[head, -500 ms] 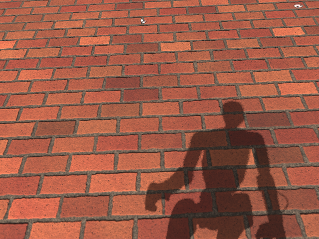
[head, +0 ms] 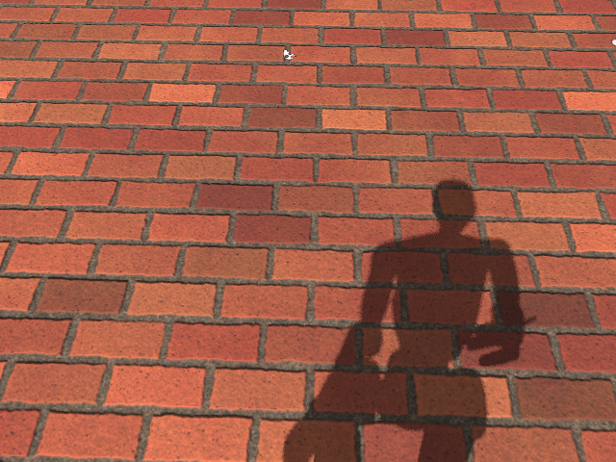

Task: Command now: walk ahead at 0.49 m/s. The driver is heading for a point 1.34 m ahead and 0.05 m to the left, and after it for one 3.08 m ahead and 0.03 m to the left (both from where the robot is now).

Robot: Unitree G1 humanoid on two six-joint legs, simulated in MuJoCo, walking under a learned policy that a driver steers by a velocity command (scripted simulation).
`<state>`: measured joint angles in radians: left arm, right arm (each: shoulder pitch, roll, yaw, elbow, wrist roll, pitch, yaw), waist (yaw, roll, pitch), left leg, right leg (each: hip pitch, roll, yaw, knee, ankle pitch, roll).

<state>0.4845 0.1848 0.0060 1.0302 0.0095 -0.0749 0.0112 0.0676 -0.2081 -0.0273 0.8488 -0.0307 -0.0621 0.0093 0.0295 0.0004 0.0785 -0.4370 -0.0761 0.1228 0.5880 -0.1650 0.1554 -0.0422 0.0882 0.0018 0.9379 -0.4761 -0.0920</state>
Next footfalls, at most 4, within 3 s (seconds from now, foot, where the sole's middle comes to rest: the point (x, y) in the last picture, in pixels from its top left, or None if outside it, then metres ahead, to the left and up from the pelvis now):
0.52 right None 0.45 -0.11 -0.75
1.06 left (304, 331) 0.74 0.07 -0.75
1.64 right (371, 231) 1.05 -0.10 -0.75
2.18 left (305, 153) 1.34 0.08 -0.75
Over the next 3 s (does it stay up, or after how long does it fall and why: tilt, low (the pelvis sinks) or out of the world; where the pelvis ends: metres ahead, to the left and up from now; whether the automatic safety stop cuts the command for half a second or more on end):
stays up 1.28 -0.01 0.03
